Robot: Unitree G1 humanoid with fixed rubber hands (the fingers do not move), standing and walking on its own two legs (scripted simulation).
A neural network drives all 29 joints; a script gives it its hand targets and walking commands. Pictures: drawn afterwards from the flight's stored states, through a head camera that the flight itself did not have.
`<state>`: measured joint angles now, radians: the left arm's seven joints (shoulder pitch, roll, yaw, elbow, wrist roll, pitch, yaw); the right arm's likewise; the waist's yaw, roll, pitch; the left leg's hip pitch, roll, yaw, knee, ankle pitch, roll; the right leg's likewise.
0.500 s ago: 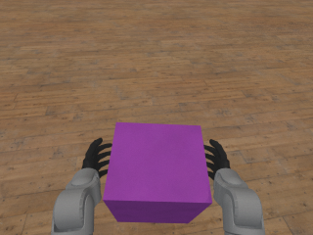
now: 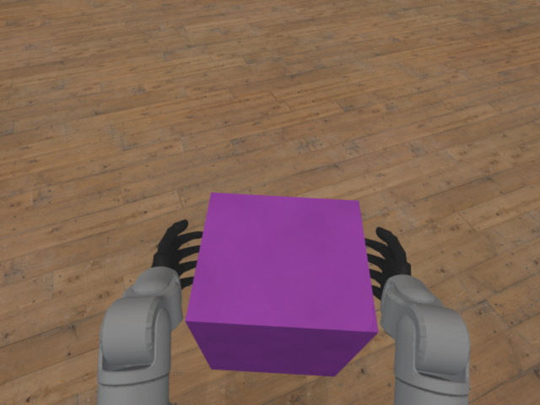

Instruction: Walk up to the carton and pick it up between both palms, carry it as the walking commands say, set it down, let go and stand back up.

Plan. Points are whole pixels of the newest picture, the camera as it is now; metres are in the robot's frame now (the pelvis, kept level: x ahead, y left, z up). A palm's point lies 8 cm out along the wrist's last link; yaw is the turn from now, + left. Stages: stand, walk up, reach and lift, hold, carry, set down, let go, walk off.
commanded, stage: carry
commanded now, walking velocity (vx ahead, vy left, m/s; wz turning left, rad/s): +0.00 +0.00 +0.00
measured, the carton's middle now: (278, 292) +0.30 -0.01 +0.00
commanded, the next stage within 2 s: hold in 1.76 s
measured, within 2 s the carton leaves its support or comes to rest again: neither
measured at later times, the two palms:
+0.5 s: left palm (156, 292) +0.25 +0.14 +0.10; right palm (405, 293) +0.25 -0.16 +0.10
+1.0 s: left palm (137, 293) +0.27 +0.17 +0.07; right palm (366, 288) +0.27 -0.12 +0.07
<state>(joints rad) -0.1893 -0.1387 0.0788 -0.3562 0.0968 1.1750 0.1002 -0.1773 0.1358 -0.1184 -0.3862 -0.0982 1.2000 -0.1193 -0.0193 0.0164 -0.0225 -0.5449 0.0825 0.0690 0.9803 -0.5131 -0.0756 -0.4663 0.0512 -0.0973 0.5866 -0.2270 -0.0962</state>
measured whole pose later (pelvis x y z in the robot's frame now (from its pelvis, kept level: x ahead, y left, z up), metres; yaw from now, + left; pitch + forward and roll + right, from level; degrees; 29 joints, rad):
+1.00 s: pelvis -0.01 +0.02 +0.01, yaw +1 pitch +3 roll +0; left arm -0.18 -0.14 0.11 -0.06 0.14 0.96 0.07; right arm -0.17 0.14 -0.12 -0.06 -0.17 0.97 -0.08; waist 0.01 -0.01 -0.11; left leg -0.28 -0.03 0.09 0.51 -0.29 0.06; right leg -0.38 0.01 -0.09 0.48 -0.17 -0.05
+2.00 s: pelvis -0.02 +0.01 +0.02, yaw +5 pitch -6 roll +0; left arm -0.18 -0.14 0.11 0.18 0.19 0.71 0.05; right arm -0.18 0.14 -0.16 0.12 -0.23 0.77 -0.05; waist -0.03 0.02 0.02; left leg -0.10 -0.05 0.00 0.46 -0.26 0.05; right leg -0.16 0.03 -0.05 0.42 -0.15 -0.05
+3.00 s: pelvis -0.04 +0.01 -0.03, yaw +7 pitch +17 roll +1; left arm -0.47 -0.20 0.36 0.58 0.29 0.20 0.06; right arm -0.45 0.14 -0.43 0.51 -0.30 0.24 0.01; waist -0.09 0.04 0.00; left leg -0.77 -0.11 -0.03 0.81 -0.33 0.06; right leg -0.84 0.05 0.03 0.79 -0.24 -0.03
